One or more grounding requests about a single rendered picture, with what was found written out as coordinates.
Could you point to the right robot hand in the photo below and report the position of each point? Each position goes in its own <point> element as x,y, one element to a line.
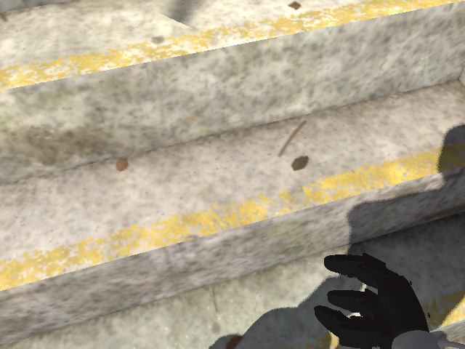
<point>384,316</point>

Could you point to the robot right forearm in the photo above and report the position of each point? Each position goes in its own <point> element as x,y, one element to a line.
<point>416,339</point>

